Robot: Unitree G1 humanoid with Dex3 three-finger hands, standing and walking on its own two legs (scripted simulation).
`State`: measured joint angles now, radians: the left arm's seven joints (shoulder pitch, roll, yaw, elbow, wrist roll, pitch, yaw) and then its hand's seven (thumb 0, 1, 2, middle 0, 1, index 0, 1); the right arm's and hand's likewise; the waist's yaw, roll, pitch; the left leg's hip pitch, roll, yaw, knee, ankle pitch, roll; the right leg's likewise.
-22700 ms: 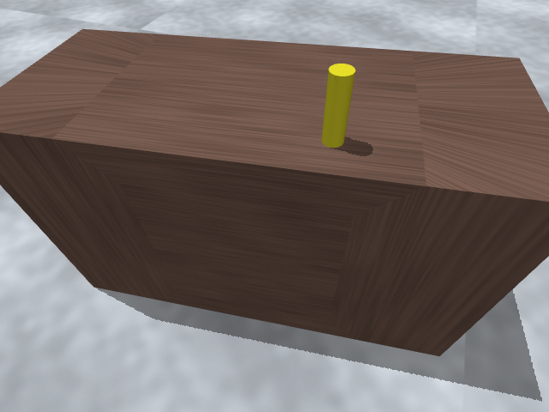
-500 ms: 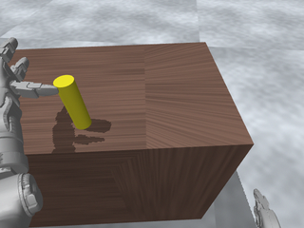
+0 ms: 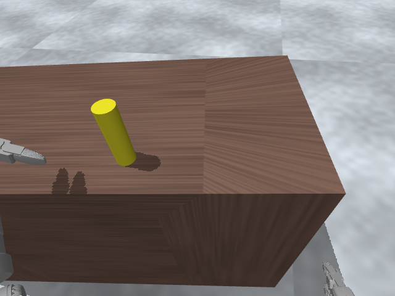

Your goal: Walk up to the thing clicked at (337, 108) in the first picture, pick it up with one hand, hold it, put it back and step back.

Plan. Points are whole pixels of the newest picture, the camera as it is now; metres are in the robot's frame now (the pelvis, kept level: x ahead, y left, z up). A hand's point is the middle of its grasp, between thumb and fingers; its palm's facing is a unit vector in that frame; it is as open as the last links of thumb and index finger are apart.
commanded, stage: sink last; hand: left
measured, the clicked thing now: (116, 135) +0.42 +0.22 +0.11
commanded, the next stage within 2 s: home in 0.74 s
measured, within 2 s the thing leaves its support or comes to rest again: neither
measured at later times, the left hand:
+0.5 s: hand (37, 225) +0.18 +0.22 +0.21, palm faces +0.38 -0.78 -0.49, open 17.5 cm
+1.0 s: hand (32, 227) +0.18 +0.24 +0.19, palm faces +0.41 -0.80 -0.44, open 17.5 cm
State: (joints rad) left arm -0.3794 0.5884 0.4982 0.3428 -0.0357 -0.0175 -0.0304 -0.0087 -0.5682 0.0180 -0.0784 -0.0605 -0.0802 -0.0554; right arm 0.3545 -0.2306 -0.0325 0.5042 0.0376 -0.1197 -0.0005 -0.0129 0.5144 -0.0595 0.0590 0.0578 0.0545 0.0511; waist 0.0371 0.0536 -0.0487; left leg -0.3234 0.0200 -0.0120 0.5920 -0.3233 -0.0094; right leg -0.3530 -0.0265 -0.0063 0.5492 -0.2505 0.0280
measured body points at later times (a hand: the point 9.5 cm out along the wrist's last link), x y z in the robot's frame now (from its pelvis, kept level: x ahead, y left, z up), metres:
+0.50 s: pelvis +0.00 -0.01 +0.00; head +0.00 -0.05 +0.45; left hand +0.15 +0.26 +0.23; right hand +0.18 -0.26 -0.09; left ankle -0.01 +0.12 -0.73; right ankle +0.02 -0.14 -0.73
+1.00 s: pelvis -0.01 -0.02 +0.01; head -0.01 -0.04 +0.46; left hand +0.15 +0.28 +0.21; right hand +0.16 -0.27 -0.07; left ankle -0.01 +0.12 -0.73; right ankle +0.02 -0.14 -0.73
